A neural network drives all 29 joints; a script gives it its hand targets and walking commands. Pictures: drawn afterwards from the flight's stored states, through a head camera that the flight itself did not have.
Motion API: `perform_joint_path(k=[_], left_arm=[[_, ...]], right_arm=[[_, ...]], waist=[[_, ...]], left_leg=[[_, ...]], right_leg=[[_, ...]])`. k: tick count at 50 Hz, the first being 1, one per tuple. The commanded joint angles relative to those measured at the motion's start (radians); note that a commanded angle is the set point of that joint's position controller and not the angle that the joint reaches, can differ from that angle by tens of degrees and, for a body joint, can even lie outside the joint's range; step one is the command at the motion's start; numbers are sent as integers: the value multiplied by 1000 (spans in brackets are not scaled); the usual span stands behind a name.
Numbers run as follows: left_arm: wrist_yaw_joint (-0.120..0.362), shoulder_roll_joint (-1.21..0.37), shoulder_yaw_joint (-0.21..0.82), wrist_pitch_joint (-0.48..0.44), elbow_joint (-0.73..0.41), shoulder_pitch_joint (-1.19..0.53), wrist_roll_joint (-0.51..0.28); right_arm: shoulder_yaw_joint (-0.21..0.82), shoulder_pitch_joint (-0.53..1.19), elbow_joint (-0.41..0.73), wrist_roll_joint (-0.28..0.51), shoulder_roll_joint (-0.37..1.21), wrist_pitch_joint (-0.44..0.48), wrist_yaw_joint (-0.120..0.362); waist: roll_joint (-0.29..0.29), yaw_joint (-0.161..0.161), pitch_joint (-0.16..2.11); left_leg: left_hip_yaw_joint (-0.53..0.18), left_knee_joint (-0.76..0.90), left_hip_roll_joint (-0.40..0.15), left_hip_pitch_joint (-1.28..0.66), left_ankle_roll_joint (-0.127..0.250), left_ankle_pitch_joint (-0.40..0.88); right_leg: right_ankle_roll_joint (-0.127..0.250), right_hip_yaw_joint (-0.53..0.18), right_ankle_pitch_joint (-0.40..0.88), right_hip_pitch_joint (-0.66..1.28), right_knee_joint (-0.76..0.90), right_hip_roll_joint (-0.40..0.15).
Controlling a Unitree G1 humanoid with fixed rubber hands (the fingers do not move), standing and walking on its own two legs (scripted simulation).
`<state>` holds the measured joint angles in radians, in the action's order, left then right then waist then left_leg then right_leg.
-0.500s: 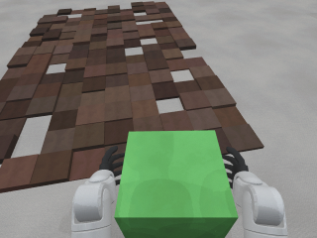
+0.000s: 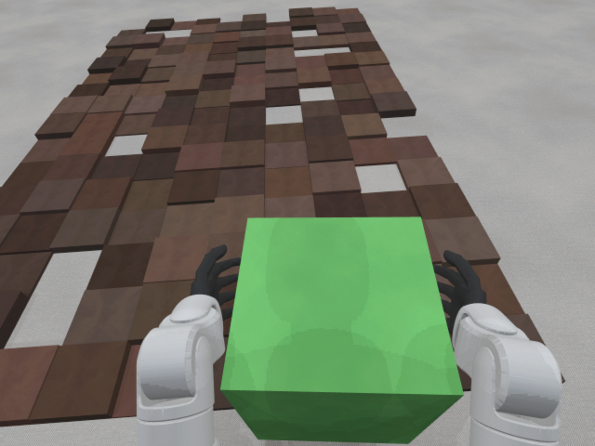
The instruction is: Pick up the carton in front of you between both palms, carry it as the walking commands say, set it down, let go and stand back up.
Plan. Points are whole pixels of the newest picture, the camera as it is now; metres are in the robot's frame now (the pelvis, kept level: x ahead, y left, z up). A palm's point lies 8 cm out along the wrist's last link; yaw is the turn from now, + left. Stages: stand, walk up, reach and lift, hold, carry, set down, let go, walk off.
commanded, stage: carry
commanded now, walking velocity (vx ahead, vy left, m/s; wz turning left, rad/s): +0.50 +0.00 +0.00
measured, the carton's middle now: (332, 337) +0.28 +0.00 +0.03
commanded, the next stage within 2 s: none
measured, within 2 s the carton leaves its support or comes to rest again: neither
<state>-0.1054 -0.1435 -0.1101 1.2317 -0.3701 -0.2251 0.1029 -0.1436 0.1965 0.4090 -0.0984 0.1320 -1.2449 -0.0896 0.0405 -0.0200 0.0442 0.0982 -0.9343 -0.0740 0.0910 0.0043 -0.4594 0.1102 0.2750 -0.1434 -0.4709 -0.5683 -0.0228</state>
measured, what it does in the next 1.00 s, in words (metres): climbs: left foot, then right foot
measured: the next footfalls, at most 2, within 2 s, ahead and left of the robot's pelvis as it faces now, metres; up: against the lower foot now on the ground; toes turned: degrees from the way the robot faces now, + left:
left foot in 0.40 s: +0.45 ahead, +0.11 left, +0.02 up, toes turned +2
right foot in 0.76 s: +0.61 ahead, -0.09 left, +0.04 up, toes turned -8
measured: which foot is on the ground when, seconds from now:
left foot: up 0.00-0.38, down 0.40-0.80, up 0.82-1.00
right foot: down 0.00-0.44, up 0.46-0.74, down 0.76-1.00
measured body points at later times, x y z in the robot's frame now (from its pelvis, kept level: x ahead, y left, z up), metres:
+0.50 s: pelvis +0.32 +0.03 +0.01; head +0.37 +0.04 +0.46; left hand +0.73 +0.16 +0.15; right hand +0.70 -0.15 +0.16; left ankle +0.40 +0.11 -0.70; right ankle +0.15 -0.08 -0.63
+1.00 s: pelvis +0.59 +0.01 +0.05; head +0.74 +0.00 +0.48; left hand +1.01 +0.16 +0.17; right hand +1.01 -0.14 +0.17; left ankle +0.65 +0.12 -0.64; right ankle +0.57 -0.08 -0.69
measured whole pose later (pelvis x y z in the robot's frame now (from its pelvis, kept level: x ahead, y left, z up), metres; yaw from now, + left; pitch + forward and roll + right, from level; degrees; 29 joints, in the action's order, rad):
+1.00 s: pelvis +0.59 +0.01 +0.05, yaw -4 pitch +7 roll +1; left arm -0.14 -0.07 -0.32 1.27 -0.27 -0.81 0.05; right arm -0.33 0.84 0.27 -0.06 0.06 -1.30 -0.12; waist -0.01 -0.08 -0.21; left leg 0.00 -0.85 0.03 0.63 -0.01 -0.42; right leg 0.01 0.06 -0.44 -0.30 -0.39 0.00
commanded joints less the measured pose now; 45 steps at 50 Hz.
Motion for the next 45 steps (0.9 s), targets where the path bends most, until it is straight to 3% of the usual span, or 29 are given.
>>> perform_joint_path(k=[1, 2, 3, 6, 11, 14, 17, 18, 19, 20, 21, 22, 23, 24, 25, 26, 27, 29, 32, 36, 37, 38, 39, 40, 41, 42, 43, 44, 45], left_arm=[[248, -828, 702, 15, -132, -497, -435], [244, -838, 705, 16, -150, -529, -437], [241, -838, 707, 18, -161, -552, -440], [242, -787, 701, 35, -153, -603, -448], [236, -661, 670, 68, -29, -783, -462], [224, -633, 615, 86, 95, -914, -470], [212, -660, 570, 101, 204, -1037, -481], [208, -674, 556, 105, 239, -1085, -484], [205, -692, 543, 108, 275, -1133, -487], [202, -712, 535, 111, 306, -1180, -492], [199, -736, 524, 115, 332, -1230, -495], [198, -771, 511, 118, 335, -1291, -508], [196, -801, 504, 114, 353, -1341, -512], [193, -845, 481, 103, 365, -1371, -516], [190, -877, 462, 93, 367, -1398, -512], [184, -904, 445, 87, 365, -1413, -503], [175, -925, 433, 82, 359, -1416, -491], [157, -933, 418, 72, 345, -1405, -462], [136, -905, 415, 59, 333, -1342, -400], [129, -842, 432, 49, 295, -1280, -347], [131, -830, 438, 51, 286, -1265, -342], [136, -821, 442, 54, 280, -1252, -341], [139, -807, 449, 52, 272, -1265, -325], [144, -787, 450, 54, 285, -1235, -328], [151, -793, 460, 60, 294, -1167, -345], [157, -801, 473, 63, 275, -1167, -370], [159, -808, 491, 61, 236, -1187, -391], [161, -831, 510, 56, 162, -1238, -420], [163, -850, 528, 51, 86, -1295, -447]], right_arm=[[728, 577, 136, 423, 796, -12, 242], [730, 591, 138, 423, 802, -10, 237], [728, 598, 138, 419, 799, -11, 232], [724, 622, 101, 401, 774, -17, 214], [701, 816, -13, 397, 682, -49, 186], [656, 961, -124, 418, 655, -74, 176], [608, 1083, -234, 444, 672, -94, 174], [589, 1124, -269, 451, 682, -97, 174], [569, 1159, -307, 457, 694, -99, 175], [542, 1182, -353, 463, 700, -98, 176], [509, 1210, -398, 459, 701, -93, 177], [480, 1238, -430, 451, 710, -80, 175], [471, 1244, -450, 472, 756, -78, 176], [469, 1304, -418, 490, 803, -73, 177], [474, 1374, -386, 506, 859, -66, 180], [479, 1446, -344, 525, 900, -59, 182], [481, 1508, -305, 541, 931, -53, 182], [487, 1548, -262, 553, 965, -49, 179], [506, 1501, -247, 534, 962, -46, 177], [532, 1421, -222, 501, 906, -39, 177], [538, 1401, -218, 492, 890, -39, 176], [546, 1387, -217, 484, 878, -39, 176], [563, 1402, -208, 490, 877, -45, 178], [578, 1422, -202, 499, 877, -48, 180], [584, 1382, -196, 485, 876, -52, 179], [572, 1360, -220, 461, 857, -51, 172], [552, 1338, -211, 443, 847, -48, 164], [537, 1340, -182, 423, 829, -44, 156], [521, 1338, -151, 402, 816, -40, 148]], waist=[[-171, -5, 403], [-85, 2, 371], [-76, 8, 368], [-129, 3, 366], [-172, -24, 265], [-190, -35, 230], [-195, -32, 201], [-202, -25, 204], [-183, 4, 247], [-122, 43, 313], [3, 80, 419], [294, 128, 548], [343, 125, 505], [233, 118, 492], [105, 126, 487], [48, 114, 480], [53, 95, 496], [71, 85, 506], [85, 93, 489], [136, 100, 488], [135, 94, 494], [113, 62, 501], [8, 10, 533], [-131, -32, 591], [-339, -70, 614], [-335, -105, 631], [-265, -125, 660], [-179, -118, 641], [-136, -102, 608]], left_leg=[[-112, -451, 10, 550, 43, 64], [-119, -378, -30, 545, 51, 119], [-118, -300, -51, 515, 51, 160], [-62, -152, -37, 490, 33, 198], [14, 115, -16, 573, 13, 296], [50, 207, 4, 572, 31, 344], [59, 298, 18, 532, 61, 353], [67, 323, 28, 493, 74, 349], [127, 359, 71, 352, 87, 290], [171, 390, 124, 151, 88, 275], [-13, 385, 12, -136, 137, 255], [-459, 490, -211, -363, 267, 161], [-601, 572, -249, -420, 279, 320], [-545, 528, -236, -422, 268, 462], [-490, 504, -216, -398, 243, 528], [-439, 497, -195, -348, 213, 528], [-401, 514, -176, -309, 196, 494], [-341, 525, -170, -290, 202, 585], [-259, 472, -167, -337, 222, 861], [-106, 353, -80, -353, 153, 1141], [-74, 317, -63, -320, 128, 1134], [-40, 263, -39, -252, 95, 1104], [-8, 153, 7, -105, 45, 1033], [-41, 2, 30, 177, 8, 685], [-88, -194, 96, 578, -20, -66], [-135, -336, 139, 802, -13, -242], [-186, -353, 130, 908, -1, -211], [-199, -289, 94, 904, 19, -177], [-179, -185, 79, 883, 17, -135]], right_leg=[[126, -604, 137, 717, 291, -358], [85, -508, 191, 642, 287, -334], [53, -440, 171, 591, 303, -314], [44, -319, 122, 534, 336, -271], [66, -213, 178, 528, 334, -213], [76, -189, 232, 535, 297, -204], [55, -185, 276, 553, 250, -213], [42, -173, 317, 554, 217, -213], [20, -127, 367, 509, 117, -197], [-11, -73, 435, 440, -57, -150], [-57, -73, 326, 241, -285, -98], [-108, -120, 10, -23, -616, 11], [-97, -214, -391, -216, -749, 71], [-77, -278, -396, -278, -803, 41], [-63, -284, -348, -306, -771, 19], [-55, -299, -294, -289, -700, -8], [-56, -299, -256, -245, -639, -18], [-67, -269, -239, -207, -554, -3], [-81, -233, -254, -246, -376, 13], [-94, -142, 12, -148, -66, 87], [-87, -136, 104, -64, 22, 97], [-80, -133, 245, 84, 151, 102], [-47, -145, 454, 346, 200, 59], [26, -270, 828, 712, 119, -82], [123, -446, 1236, 1054, 0, -252], [161, -506, 1373, 1223, -52, -314], [177, -566, 1234, 1270, -34, -339], [125, -548, 1048, 1229, 0, -320], [84, -523, 911, 1180, 26, -291]])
